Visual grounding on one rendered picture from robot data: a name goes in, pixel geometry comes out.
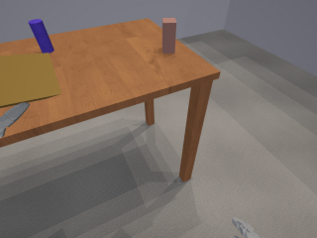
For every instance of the sponge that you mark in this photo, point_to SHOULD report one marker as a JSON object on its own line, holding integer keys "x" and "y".
{"x": 27, "y": 78}

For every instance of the table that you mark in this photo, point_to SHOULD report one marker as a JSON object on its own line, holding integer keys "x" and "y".
{"x": 104, "y": 69}

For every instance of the left robot hand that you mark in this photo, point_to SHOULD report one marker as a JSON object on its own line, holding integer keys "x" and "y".
{"x": 11, "y": 116}

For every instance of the right robot hand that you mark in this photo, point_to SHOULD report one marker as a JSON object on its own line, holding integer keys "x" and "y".
{"x": 245, "y": 228}

